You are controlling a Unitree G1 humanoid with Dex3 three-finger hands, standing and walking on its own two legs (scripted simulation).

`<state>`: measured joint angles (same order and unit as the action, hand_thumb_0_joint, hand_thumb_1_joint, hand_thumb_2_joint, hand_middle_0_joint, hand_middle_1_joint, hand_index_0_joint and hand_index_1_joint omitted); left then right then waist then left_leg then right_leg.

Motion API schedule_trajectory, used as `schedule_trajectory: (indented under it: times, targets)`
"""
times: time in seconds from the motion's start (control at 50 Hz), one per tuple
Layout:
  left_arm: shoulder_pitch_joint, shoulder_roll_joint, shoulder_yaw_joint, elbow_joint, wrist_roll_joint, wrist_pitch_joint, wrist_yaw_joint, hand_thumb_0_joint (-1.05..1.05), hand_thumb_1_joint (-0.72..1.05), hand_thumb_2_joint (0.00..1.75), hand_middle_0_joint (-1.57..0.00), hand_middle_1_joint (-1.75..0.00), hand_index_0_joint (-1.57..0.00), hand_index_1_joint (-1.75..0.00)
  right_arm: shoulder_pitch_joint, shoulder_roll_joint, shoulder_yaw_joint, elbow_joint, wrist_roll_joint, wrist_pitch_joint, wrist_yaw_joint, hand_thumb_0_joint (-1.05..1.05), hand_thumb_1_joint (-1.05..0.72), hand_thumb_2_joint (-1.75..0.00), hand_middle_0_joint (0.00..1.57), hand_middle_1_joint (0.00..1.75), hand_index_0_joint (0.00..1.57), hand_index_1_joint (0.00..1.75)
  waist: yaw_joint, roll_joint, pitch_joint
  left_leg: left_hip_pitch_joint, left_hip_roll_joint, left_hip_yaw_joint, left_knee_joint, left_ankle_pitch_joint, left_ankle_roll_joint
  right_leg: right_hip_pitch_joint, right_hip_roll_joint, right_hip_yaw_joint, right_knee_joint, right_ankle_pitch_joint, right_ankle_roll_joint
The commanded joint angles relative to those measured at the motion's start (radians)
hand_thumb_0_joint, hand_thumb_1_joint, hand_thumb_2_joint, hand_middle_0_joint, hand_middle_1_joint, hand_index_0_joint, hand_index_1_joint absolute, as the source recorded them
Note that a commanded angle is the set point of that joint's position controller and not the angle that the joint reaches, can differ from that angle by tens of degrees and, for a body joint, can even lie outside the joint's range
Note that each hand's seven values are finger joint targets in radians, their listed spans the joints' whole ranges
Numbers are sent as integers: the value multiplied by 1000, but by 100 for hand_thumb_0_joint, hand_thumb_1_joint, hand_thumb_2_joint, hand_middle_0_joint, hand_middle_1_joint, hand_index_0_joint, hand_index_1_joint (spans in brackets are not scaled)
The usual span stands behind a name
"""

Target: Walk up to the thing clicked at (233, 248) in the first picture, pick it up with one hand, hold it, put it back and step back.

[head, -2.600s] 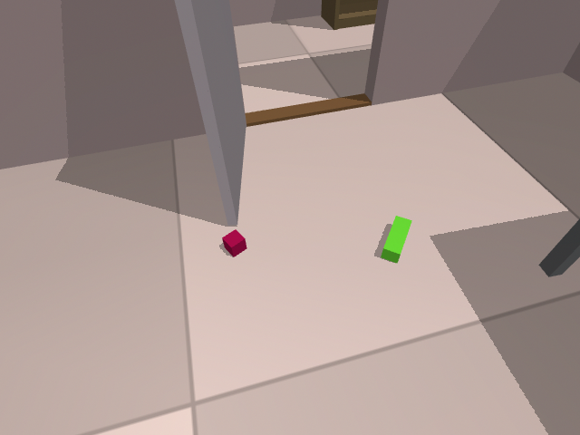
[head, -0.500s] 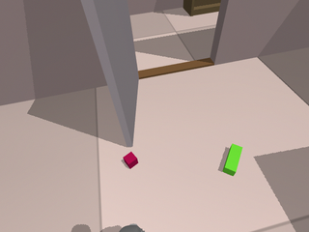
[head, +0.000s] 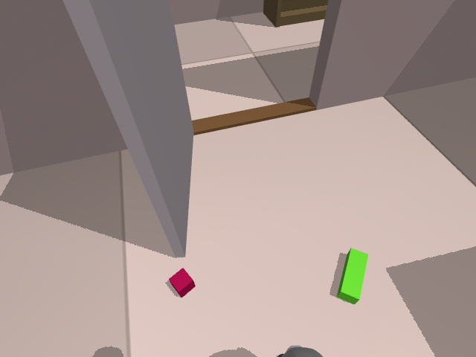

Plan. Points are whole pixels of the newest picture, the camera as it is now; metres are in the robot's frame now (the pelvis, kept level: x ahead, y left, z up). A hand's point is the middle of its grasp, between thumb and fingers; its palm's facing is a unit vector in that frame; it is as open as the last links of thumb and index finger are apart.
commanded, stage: walk up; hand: left
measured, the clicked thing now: (182, 282) +0.51 +0.24 -0.72
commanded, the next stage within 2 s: stand in 1.64 s
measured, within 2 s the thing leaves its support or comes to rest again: neither
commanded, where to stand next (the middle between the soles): +0.12 +0.00 m, yaw +1 degrees
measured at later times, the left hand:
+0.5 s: hand out of the picture +0.13 +0.27 -0.15, palm faces +0.01 -0.94 -0.33, open 7.4 cm
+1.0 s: hand out of the picture +0.16 +0.26 -0.12, palm faces +0.03 -0.94 -0.35, open 7.4 cm
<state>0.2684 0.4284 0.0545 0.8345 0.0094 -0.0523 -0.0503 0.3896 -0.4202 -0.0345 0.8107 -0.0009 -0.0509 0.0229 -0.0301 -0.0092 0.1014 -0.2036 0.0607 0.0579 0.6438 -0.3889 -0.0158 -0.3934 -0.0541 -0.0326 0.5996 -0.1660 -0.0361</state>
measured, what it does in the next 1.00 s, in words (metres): steps on the spot: left foot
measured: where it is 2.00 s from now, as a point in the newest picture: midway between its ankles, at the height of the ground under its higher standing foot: outside the picture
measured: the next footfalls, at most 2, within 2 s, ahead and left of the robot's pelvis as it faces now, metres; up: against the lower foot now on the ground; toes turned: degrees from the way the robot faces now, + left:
left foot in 0.30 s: +0.13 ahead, +0.13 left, +0.00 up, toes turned +3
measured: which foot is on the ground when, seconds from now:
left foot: down 0.00-0.02, up 0.04-0.28, down 0.30-1.00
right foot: down 0.00-1.00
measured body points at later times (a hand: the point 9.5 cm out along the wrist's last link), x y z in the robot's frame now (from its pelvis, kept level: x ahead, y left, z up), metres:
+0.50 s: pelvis +0.07 +0.01 +0.01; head +0.09 +0.02 +0.45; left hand +0.12 +0.32 -0.13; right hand +0.15 -0.30 -0.11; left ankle +0.09 +0.13 -0.72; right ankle +0.10 -0.13 -0.72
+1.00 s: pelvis +0.09 +0.00 +0.03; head +0.09 +0.00 +0.48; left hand +0.16 +0.31 -0.10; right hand +0.21 -0.29 -0.10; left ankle +0.09 +0.13 -0.72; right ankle +0.10 -0.13 -0.72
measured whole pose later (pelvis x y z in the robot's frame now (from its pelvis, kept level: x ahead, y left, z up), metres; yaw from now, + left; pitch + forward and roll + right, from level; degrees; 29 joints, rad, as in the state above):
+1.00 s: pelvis +0.09 +0.00 +0.03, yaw +2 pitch -3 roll +0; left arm 0.08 0.35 -0.01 1.15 0.00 -0.03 -0.01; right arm 0.04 -0.36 0.00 1.14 0.00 0.00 0.01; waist 0.02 0.02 0.05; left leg -0.11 0.02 0.03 0.33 -0.17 -0.01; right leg -0.11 -0.04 -0.04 0.33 -0.17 0.02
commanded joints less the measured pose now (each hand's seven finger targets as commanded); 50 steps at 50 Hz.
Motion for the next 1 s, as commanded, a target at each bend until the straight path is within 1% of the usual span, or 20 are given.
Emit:
schedule_trajectory:
  times: [0.0,0.02,0.04,0.06,0.08,0.12,0.2,0.24,0.26,0.28,0.3,0.32,0.34,0.38,0.42,0.46,0.52,0.58,0.7,0.98]
  targets:
    - [143,301,92,-51,7,-35,36,0,90,90,-20,-30,-20,-30,48,-107,-23,-93,9,0,-18,0,-90,-90,20,30,20,30,65,-228,-173,-361,-69,-26,395,-175,59,366,-346,552,-298,-131,-168]
    - [108,329,95,-54,-1,-30,34,0,90,90,-20,-30,-20,-30,21,-209,-61,-61,2,12,-29,0,-90,-90,20,30,20,30,78,-170,-145,-362,-43,-81,496,-239,64,304,-379,609,-293,-245,-259]
    - [102,304,88,-52,-5,-27,37,0,90,90,-20,-30,-20,-30,-6,-228,-67,-45,1,13,-31,0,-90,-90,20,30,20,30,84,-128,-107,-395,-27,-129,503,-206,62,282,-339,555,-290,-254,-252]
    - [66,289,81,-54,-5,-24,42,0,90,90,-20,-30,-20,-30,-15,-221,-66,-35,5,11,-29,0,-90,-90,20,30,20,30,74,-126,-68,-395,0,-131,481,-161,59,221,-309,476,-298,-267,-239]
    - [28,268,72,-61,-1,-24,45,0,90,90,-20,-30,-20,-30,10,-216,-66,-12,6,10,-26,0,-90,-90,20,30,20,30,53,-146,-61,-384,19,-117,427,-106,51,203,-260,393,-292,-274,-208]
    - [0,251,63,-62,8,-21,43,0,90,90,-20,-30,-20,-30,36,-193,-61,25,-6,11,-14,0,-90,-90,20,30,20,30,39,-179,-57,-294,9,-70,322,-73,39,113,-211,266,-266,-158,-193]
    - [-38,230,50,-52,12,-13,46,0,90,90,-20,-30,-20,-30,-8,-155,-52,53,-10,19,-8,0,-90,-90,20,30,20,30,40,-191,-83,-135,-18,-24,113,-3,32,27,-183,186,-218,-78,-164]
    - [-86,223,40,-49,1,-1,46,0,90,90,-20,-30,-20,-30,-3,-151,-53,76,-12,13,-14,0,-90,-90,20,30,20,30,13,-139,-118,-12,-40,2,-5,120,41,-27,-178,155,-140,-105,-139]
    - [-92,195,26,-44,-4,5,47,0,90,90,-20,-30,-20,-30,-14,-155,-54,84,-16,9,-19,0,-90,-90,20,30,20,30,6,-107,-117,23,-46,-10,-68,140,46,-57,-167,148,-97,-117,-114]
    - [-84,163,12,-37,-9,9,47,0,90,90,-20,-30,-20,-30,-35,-179,-57,82,-21,3,-24,0,-90,-90,20,30,20,30,4,-43,-114,39,-2,-83,-146,139,60,-82,-145,134,-61,-124,-77]
    - [-67,123,-1,-31,-18,12,46,0,90,90,-20,-30,-20,-30,-94,-228,-59,62,-28,-5,-26,0,-90,-90,20,30,20,30,36,84,-111,-18,138,-310,-237,130,100,-81,-63,83,12,-174,-21]
    - [-53,141,2,2,-27,21,52,0,90,90,-20,-30,-20,-30,-178,-266,-57,47,-11,-5,-23,0,-90,-90,20,30,20,30,62,151,-90,-151,228,-420,-300,24,179,31,25,15,85,-282,4]
    - [-53,164,11,38,-17,22,54,0,90,90,-20,-30,-20,-30,-218,-249,-47,56,-7,-1,-20,0,-90,-90,20,30,20,30,67,114,-74,-202,217,-385,-279,44,192,114,17,32,78,-290,5]
    - [-45,153,3,75,-16,12,54,0,90,90,-20,-30,-20,-30,-254,-203,-26,76,-3,5,-19,0,-90,-90,20,30,20,30,80,122,-77,-193,127,-248,-234,121,115,175,-5,53,-50,-149,-3]
    - [-68,187,2,98,-15,1,54,0,90,90,-20,-30,-20,-30,-251,-178,-14,98,3,7,-18,0,-90,-90,20,30,20,30,60,114,-112,-135,67,-176,-178,194,67,192,-59,114,-111,5,-20]
    - [-115,185,-8,110,-17,2,52,0,90,90,-20,-30,-20,-30,-236,-179,-13,127,1,9,-19,0,-90,-90,20,30,20,30,37,110,-121,-64,69,-180,-223,178,68,162,-62,104,-109,21,-15]
    - [-128,166,-20,156,-21,5,55,0,90,90,-20,-30,-20,-30,-284,-179,-10,151,7,9,-20,0,-90,-90,20,30,20,30,50,72,-141,-14,91,-183,-228,289,75,194,-46,76,-136,54,4]
    - [-157,168,-22,184,-20,2,56,0,90,90,-20,-30,-20,-30,-303,-171,-10,174,11,14,-22,0,-90,-90,20,30,20,30,37,45,-145,18,75,-154,-234,331,63,221,-67,86,-176,125,4]
    - [-199,156,-26,230,-16,1,58,0,90,90,-20,-30,-20,-30,-346,-152,-10,218,12,22,-20,0,-90,-90,20,30,20,30,32,-2,-165,99,71,-130,-272,392,55,251,-88,92,-241,180,14]
    - [-239,142,-19,276,-4,8,58,0,90,90,-20,-30,-20,-30,-399,-144,-9,281,2,29,-18,0,-90,-90,20,30,20,30,39,4,-134,117,70,-120,-368,332,37,276,-86,86,-334,111,30]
